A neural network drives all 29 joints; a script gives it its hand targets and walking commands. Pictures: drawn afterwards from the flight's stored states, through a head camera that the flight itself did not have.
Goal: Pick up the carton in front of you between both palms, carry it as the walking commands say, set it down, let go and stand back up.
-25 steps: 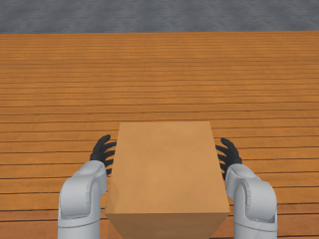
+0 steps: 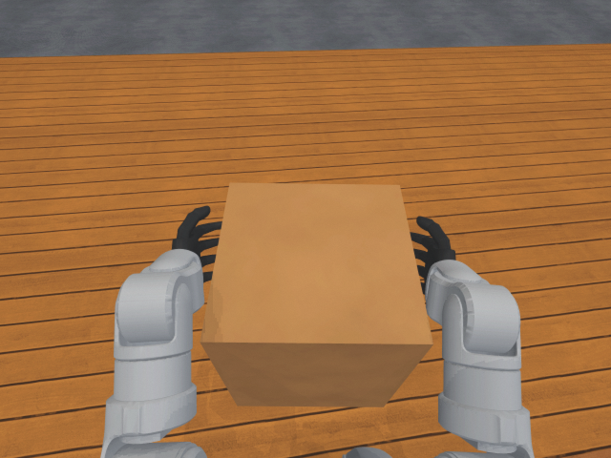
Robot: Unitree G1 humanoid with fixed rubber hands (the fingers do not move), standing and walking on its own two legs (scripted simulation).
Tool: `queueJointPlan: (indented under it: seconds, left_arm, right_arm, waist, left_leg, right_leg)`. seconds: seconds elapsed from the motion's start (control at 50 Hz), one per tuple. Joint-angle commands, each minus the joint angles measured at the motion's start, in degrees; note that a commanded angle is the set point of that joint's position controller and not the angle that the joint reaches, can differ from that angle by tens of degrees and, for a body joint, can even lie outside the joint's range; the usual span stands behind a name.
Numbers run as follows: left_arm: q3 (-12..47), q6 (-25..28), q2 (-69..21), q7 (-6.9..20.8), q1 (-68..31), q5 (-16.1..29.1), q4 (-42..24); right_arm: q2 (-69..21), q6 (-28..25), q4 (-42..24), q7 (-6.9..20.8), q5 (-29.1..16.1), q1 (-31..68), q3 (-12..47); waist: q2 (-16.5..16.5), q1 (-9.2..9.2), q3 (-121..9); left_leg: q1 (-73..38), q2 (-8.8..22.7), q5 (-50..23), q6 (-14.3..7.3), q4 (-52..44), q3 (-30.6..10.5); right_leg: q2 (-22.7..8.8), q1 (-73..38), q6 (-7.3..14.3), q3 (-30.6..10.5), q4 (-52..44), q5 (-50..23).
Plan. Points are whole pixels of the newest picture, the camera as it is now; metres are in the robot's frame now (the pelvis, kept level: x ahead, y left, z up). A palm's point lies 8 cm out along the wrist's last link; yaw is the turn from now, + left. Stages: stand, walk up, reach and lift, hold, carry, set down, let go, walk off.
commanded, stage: carry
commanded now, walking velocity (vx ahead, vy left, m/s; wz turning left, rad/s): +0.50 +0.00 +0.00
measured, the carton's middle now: (312, 303) +0.31 -0.01 +0.02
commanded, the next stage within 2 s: none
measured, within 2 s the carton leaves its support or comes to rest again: neither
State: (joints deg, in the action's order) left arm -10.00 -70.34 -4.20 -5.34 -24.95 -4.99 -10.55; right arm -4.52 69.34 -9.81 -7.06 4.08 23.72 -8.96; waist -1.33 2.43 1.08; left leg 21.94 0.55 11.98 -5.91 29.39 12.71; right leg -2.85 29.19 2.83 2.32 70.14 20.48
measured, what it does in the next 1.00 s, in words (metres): goes down: right foot, then left foot 0.03 m lower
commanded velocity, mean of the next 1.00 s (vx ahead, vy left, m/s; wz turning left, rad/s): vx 0.50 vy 0.00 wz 0.29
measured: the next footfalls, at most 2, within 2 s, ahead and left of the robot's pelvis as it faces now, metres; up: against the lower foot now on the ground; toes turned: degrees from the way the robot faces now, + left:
right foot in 0.32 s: +0.36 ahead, -0.09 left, -0.02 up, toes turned -4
left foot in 0.72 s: +0.67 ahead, +0.04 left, -0.05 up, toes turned +8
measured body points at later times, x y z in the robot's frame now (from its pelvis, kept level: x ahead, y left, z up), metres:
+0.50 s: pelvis +0.33 -0.03 -0.02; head +0.41 -0.04 +0.43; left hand +0.70 +0.14 +0.07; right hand +0.73 -0.16 +0.06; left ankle +0.28 +0.10 -0.67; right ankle +0.32 -0.08 -0.75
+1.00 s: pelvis +0.68 +0.01 -0.05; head +0.75 +0.02 +0.39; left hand +1.02 +0.20 +0.02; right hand +1.06 -0.10 +0.02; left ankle +0.63 +0.04 -0.78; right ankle +0.75 -0.14 -0.72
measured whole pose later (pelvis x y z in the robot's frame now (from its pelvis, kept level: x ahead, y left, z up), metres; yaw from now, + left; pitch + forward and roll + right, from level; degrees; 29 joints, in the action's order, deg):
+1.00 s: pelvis +0.68 +0.01 -0.05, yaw +11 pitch +6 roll -1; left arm -13.3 -65.6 -4.4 -6.5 -32.1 -6.1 -2.2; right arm -1.0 64.6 3.1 -7.6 1.4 34.5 -10.8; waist 0.7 5.4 2.8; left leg 18.2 -7.5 12.2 -8.6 30.2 0.0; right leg -3.2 39.4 -2.0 -2.4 57.5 18.2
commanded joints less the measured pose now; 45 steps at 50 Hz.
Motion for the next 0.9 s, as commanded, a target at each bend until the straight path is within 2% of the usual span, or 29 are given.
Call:
queueJointPlan:
  seconds: [0.0, 0.08, 0.14, 0.2, 0.22, 0.24, 0.26, 0.28, 0.3, 0.32, 0.34, 0.36, 0.38, 0.4, 0.44, 0.5, 0.58, 0.62, 0.66, 0.68, 0.7, 0.72, 0.74, 0.76, 0.78, 0.8, 0.82, 0.84, 0.88]
  left_arm:
    - [42.1, 2.9, -52.4, 11.1, -38.2, 23.6, -0.6]
    - [39.8, 3.4, -51.8, 10.2, -44.0, 23.5, 4.4]
    - [38.1, 2.9, -52.1, 10.0, -47.5, 24.1, 7.5]
    - [36.2, 2.0, -53.0, 10.5, -51.4, 25.0, 9.2]
    - [35.5, 1.6, -53.5, 10.8, -52.5, 25.3, 9.7]
    - [34.7, 1.3, -53.8, 10.9, -52.5, 25.1, 11.3]
    - [33.7, 0.9, -53.9, 11.2, -51.3, 24.7, 13.0]
    - [32.6, 0.6, -53.8, 11.5, -50.0, 24.4, 14.6]
    - [31.1, 0.3, -53.7, 11.8, -48.1, 24.4, 16.2]
    - [30.1, 0.3, -52.0, 11.7, -51.1, 23.1, 16.7]
    - [30.0, 0.4, -53.6, 11.8, -49.3, 23.7, 17.4]
    - [30.3, 0.6, -56.0, 12.1, -50.4, 24.3, 15.4]
    - [31.2, 0.8, -58.2, 12.3, -53.5, 25.6, 12.4]
    - [32.7, 1.0, -60.2, 12.5, -56.7, 27.0, 9.2]
    - [34.9, 1.5, -62.6, 12.4, -59.2, 28.9, 4.0]
    - [37.4, 1.8, -61.8, 11.9, -56.7, 29.4, -0.7]
    - [40.3, 2.4, -58.1, 12.1, -50.9, 28.8, -1.8]
    - [40.5, 2.8, -56.2, 12.2, -47.0, 27.2, 0.7]
    - [40.1, 3.0, -55.0, 12.4, -44.3, 25.5, 3.8]
    - [40.0, 3.2, -54.6, 12.6, -44.2, 24.8, 5.5]
    - [39.8, 3.3, -54.3, 12.8, -44.0, 24.1, 7.2]
    - [39.3, 3.3, -54.9, 13.0, -43.1, 23.3, 8.7]
    - [38.9, 2.7, -55.4, 12.8, -43.2, 23.3, 10.9]
    - [38.2, 2.8, -55.6, 12.6, -42.8, 23.2, 11.4]
    - [38.3, 3.5, -56.6, 12.3, -45.7, 23.1, 9.9]
    - [38.2, 4.2, -57.8, 12.0, -47.9, 23.1, 8.5]
    - [37.5, 4.9, -58.1, 11.5, -49.0, 22.6, 7.5]
    - [37.0, 5.3, -58.4, 11.0, -48.6, 22.0, 7.1]
    - [36.8, 6.0, -58.6, 10.2, -46.3, 21.2, 6.6]
  right_arm:
    - [-52.3, -2.4, -4.3, 14.9, -27.9, 44.8, 42.4]
    - [-51.5, -2.8, 1.6, 14.4, -28.1, 50.1, 39.9]
    - [-51.6, -2.4, 5.5, 13.9, -27.6, 52.6, 37.5]
    - [-52.7, -1.9, 8.2, 13.4, -26.7, 54.7, 35.2]
    - [-53.3, -1.7, 8.6, 13.3, -26.4, 55.4, 34.7]
    - [-53.9, -1.2, 9.4, 13.2, -26.3, 55.9, 34.3]
    - [-54.2, -0.9, 10.2, 13.1, -26.1, 56.2, 33.9]
    - [-54.3, -0.7, 11.3, 12.9, -25.9, 55.8, 33.5]
    - [-53.8, -0.4, 12.1, 12.8, -25.5, 56.1, 32.8]
    - [-56.8, 0.3, 13.4, 12.7, -25.4, 57.0, 32.4]
    - [-56.5, 0.5, 12.7, 12.6, -24.9, 56.9, 31.6]
    - [-57.7, 0.4, 11.6, 12.5, -24.9, 58.8, 32.1]
    - [-59.2, 0.2, 10.0, 12.3, -24.9, 60.3, 32.3]
    - [-60.1, 0.0, 8.4, 12.0, -24.7, 60.8, 32.4]
    - [-60.9, -0.5, 5.5, 11.0, -24.3, 59.7, 32.9]
    - [-59.6, -1.5, 2.2, 9.8, -22.4, 54.6, 34.3]
    - [-55.5, -2.1, -0.7, 9.2, -20.6, 50.8, 36.7]
    - [-53.8, -1.9, 0.1, 9.9, -20.5, 48.9, 37.6]
    - [-52.7, -1.7, 2.4, 11.3, -20.9, 47.8, 38.0]
    - [-52.6, -1.7, 3.6, 12.0, -21.2, 46.9, 37.9]
    - [-52.5, -1.7, 4.6, 12.8, -21.6, 46.6, 37.5]
    - [-52.0, -1.5, 6.3, 13.5, -22.0, 47.1, 36.5]
    - [-50.5, -1.7, 10.4, 14.0, -21.2, 46.0, 35.1]
    - [-52.6, -1.9, 12.6, 14.5, -22.1, 43.7, 35.3]
    - [-55.9, -2.5, 11.5, 15.2, -23.8, 45.3, 36.4]
    - [-58.6, -3.0, 8.8, 15.7, -25.9, 49.6, 37.7]
    - [-60.8, -3.4, 6.6, 16.0, -28.0, 54.1, 38.8]
    - [-62.2, -3.8, 5.1, 16.1, -29.6, 56.9, 39.7]
    - [-63.1, -4.6, 3.5, 15.8, -31.2, 58.1, 40.5]
  waist:
    - [6.1, -0.75, -26.3]
    - [6.7, 0.28, -24.0]
    - [7.7, 1.23, -22.8]
    - [8.7, 1.30, -21.8]
    - [8.6, 0.81, -21.5]
    - [6.3, 0.20, -21.5]
    - [5.2, -1.36, -23.3]
    - [3.2, -3.32, -25.6]
    - [-2.3, -4.89, -29.2]
    - [-15.0, -5.32, -34.0]
    - [-16.6, -6.96, -34.6]
    - [-12.8, -7.25, -31.6]
    - [-6.0, -7.34, -30.2]
    - [-3.5, -6.74, -28.7]
    - [-3.9, -5.97, -29.8]
    - [-4.8, -6.17, -30.2]
    - [-4.4, -7.07, -28.8]
    - [-5.7, -7.09, -27.3]
    - [-7.5, -4.23, -28.4]
    - [-6.4, -1.57, -29.2]
    - [-2.4, 0.17, -29.0]
    - [6.1, -1.46, -29.7]
    - [17.5, 1.22, -35.9]
    - [16.2, 3.46, -38.9]
    - [10.8, 3.41, -35.2]
    - [3.9, 2.65, -32.1]
    - [0.9, 1.75, -29.6]
    - [0.2, 1.26, -29.3]
    - [1.6, 1.01, -29.0]
  left_leg:
    - [-24.4, 16.3, -11.2, -6.0, -11.7, -19.4]
    - [-26.8, 13.8, -18.4, -6.8, -10.2, -14.3]
    - [-28.0, 11.5, -24.8, -5.1, -7.3, -10.8]
    - [-27.7, 11.1, -24.9, -3.3, -4.9, -9.8]
    - [-27.0, 11.2, -26.6, -2.6, -3.1, -9.4]
    - [-28.3, 9.1, -33.0, -1.2, 0.9, -6.6]
    - [-26.7, 7.3, -34.4, 0.8, 8.4, -4.4]
    - [-20.8, 5.3, -28.1, 2.1, 16.6, -3.2]
    - [-8.8, 3.8, -9.5, 2.8, 27.2, -4.7]
    - [11.3, -3.9, 16.7, 4.6, 41.6, -7.6]
    - [20.1, -4.0, 21.5, 3.9, 50.0, -11.7]
    - [24.3, -1.7, 19.8, 2.7, 50.1, -13.6]
    - [25.0, 0.0, 16.0, 2.4, 46.6, -14.1]
    - [24.5, 1.4, 12.4, 2.5, 42.1, -13.9]
    - [20.5, 1.8, 8.9, 3.0, 35.9, -13.2]
    - [21.7, 0.5, 6.3, 3.4, 27.6, -10.8]
    - [14.4, -3.7, -11.4, 3.8, 6.6, -4.4]
    - [5.6, -5.7, -20.1, 2.5, -2.4, -1.7]
    - [-4.8, -6.1, -24.3, 0.3, -5.6, -2.1]
    - [-11.7, -4.9, -27.8, -0.1, -9.5, -2.5]
    - [-19.8, -1.2, -31.6, 0.2, -9.3, -6.3]
    - [-31.0, 7.8, -53.4, 0.6, 2.0, -15.9]
    - [-47.8, 19.1, -58.2, -13.5, 5.6, -38.7]
    - [-51.1, 20.8, -38.3, -19.1, 1.8, -46.4]
    - [-46.6, 16.7, -30.2, -17.6, -0.1, -43.6]
    - [-41.0, 14.5, -29.1, -14.3, -1.6, -39.8]
    - [-35.8, 13.4, -31.5, -12.7, -2.6, -37.6]
    - [-31.8, 12.4, -31.0, -11.7, -3.7, -35.9]
    - [-28.3, 11.0, -33.8, -11.3, -3.9, -33.7]
  right_leg:
    - [-1.9, 7.7, -0.1, -1.5, -5.5, -2.7]
    - [-1.1, 10.7, -1.0, 1.4, -20.0, -7.4]
    - [0.8, 8.1, -0.4, 3.8, -29.9, -16.0]
    - [1.5, 2.4, 0.4, 4.2, -38.3, -21.2]
    - [1.8, -0.7, 0.9, 4.0, -40.6, -22.0]
    - [4.1, -3.3, 1.1, 6.8, -43.8, -23.0]
    - [5.4, -11.5, 1.3, 8.4, -48.3, -25.7]
    - [3.3, -22.1, 1.7, 7.3, -47.9, -28.2]
    - [-6.7, -34.9, 1.9, -4.6, -41.0, -40.1]
    - [-18.5, -51.3, 12.1, -25.9, -38.9, -50.5]
    - [-19.5, -53.1, 16.2, -31.2, -41.7, -40.9]
    - [-17.3, -51.1, 14.9, -27.8, -42.1, -39.8]
    - [-15.9, -48.5, 12.7, -23.8, -42.5, -40.5]
    - [-14.8, -45.5, 11.1, -20.1, -42.9, -43.4]
    - [-12.8, -42.7, 9.0, -15.4, -43.5, -45.3]
    - [-11.1, -43.8, 9.2, -10.9, -42.1, -52.7]
    - [-4.4, -41.7, 6.1, -0.2, -40.3, -55.0]
    - [-3.4, -38.6, 4.5, 2.7, -38.9, -53.8]
    - [-4.4, -36.6, 2.2, 4.8, -31.2, -56.7]
    - [-4.3, -34.7, 0.6, 7.0, -23.6, -54.5]
    - [-3.3, -27.4, -0.6, 6.7, -15.1, -42.6]
    - [0.1, -13.9, -1.0, 5.6, -6.5, -3.8]
    - [7.5, 5.6, -3.8, 0.2, 11.2, 15.0]
    - [6.1, 14.4, -3.0, -3.5, 19.6, 15.8]
    - [3.8, 18.4, -2.0, -5.0, 18.2, 12.8]
    - [1.8, 17.8, -1.7, -5.2, 12.0, 8.6]
    - [0.9, 16.4, -2.2, -4.4, 7.1, 6.3]
    - [0.3, 13.2, -2.8, -4.4, 3.7, 4.6]
    - [-0.1, 11.0, -4.1, -4.0, -2.6, 3.9]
